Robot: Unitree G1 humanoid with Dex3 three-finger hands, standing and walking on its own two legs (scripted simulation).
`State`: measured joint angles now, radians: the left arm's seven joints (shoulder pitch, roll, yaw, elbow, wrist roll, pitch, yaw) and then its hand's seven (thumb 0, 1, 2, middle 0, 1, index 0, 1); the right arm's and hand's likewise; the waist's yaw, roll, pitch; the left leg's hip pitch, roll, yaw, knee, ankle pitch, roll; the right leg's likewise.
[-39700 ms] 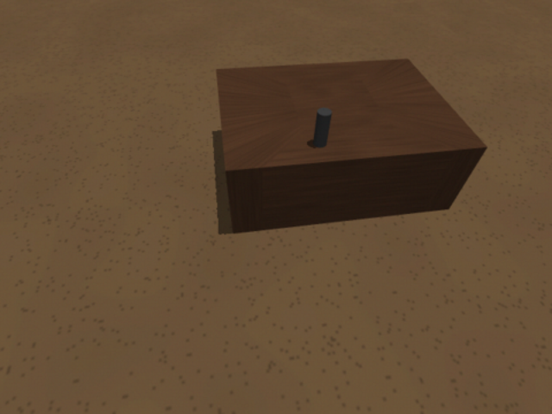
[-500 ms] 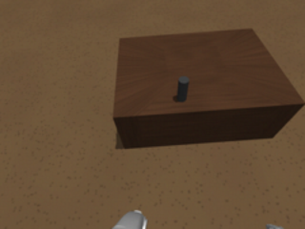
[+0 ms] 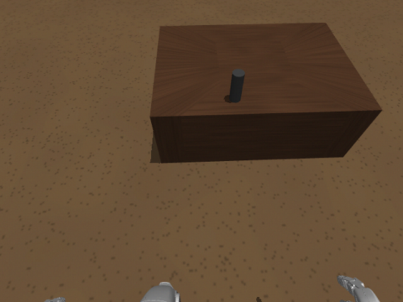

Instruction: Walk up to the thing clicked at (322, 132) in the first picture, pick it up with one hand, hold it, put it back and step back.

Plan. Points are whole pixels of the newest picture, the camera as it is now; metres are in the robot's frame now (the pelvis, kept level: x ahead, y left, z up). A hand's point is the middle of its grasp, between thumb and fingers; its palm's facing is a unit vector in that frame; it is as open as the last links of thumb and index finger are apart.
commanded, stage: step back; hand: right
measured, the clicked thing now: (236, 86) +1.01 -0.11 -0.29
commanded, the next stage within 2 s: stand in 1.18 s
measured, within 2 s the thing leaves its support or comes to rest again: neither
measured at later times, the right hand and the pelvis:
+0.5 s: hand out of the picture -0.03 -0.26 -0.14, palm faces -0.10 +0.93 -0.35, open 7.4 cm; pelvis -0.10 +0.00 +0.01, yaw +4 degrees
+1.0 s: hand out of the picture +0.03 -0.23 -0.13, palm faces -0.09 +0.93 -0.35, open 7.3 cm; pelvis -0.07 +0.02 +0.02, yaw +4 degrees
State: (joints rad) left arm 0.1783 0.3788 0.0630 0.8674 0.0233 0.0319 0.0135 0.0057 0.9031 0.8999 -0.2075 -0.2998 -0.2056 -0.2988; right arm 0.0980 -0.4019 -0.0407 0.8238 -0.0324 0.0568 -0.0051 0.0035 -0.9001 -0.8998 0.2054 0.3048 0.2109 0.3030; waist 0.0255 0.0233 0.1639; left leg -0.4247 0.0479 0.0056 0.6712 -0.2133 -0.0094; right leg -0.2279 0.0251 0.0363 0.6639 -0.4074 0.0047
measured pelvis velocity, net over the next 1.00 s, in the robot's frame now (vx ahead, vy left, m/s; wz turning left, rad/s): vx -0.07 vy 0.02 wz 0.07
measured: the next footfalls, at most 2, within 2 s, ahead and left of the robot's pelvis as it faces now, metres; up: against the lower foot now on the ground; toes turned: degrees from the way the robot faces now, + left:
left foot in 0.30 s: -0.04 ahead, +0.14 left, +0.00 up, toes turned +4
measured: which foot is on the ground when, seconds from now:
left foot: down 0.00-0.02, up 0.04-0.28, down 0.30-1.00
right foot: down 0.00-1.00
